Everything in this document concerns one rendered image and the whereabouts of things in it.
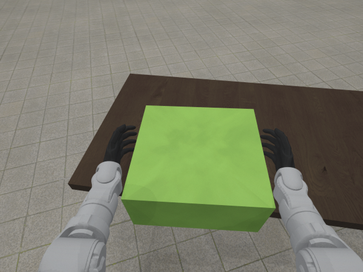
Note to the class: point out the robot left upper arm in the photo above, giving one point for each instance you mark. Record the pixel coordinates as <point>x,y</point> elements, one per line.
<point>68,254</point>

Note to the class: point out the left robot hand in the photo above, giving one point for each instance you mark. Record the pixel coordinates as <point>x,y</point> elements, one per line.
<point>115,151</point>

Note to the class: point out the carton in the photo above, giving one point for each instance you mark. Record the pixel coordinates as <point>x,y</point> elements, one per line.
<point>198,167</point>

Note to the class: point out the robot left forearm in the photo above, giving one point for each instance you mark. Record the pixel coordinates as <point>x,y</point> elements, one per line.
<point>96,213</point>

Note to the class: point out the right robot hand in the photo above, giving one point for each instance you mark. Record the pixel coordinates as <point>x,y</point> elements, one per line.
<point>283,156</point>

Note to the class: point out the robot right forearm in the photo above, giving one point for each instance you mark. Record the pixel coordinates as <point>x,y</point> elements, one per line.
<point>304,223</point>

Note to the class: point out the robot right upper arm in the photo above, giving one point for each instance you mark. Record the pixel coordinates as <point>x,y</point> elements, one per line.
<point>311,259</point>

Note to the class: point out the table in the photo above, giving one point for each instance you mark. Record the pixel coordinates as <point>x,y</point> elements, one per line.
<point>324,128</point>

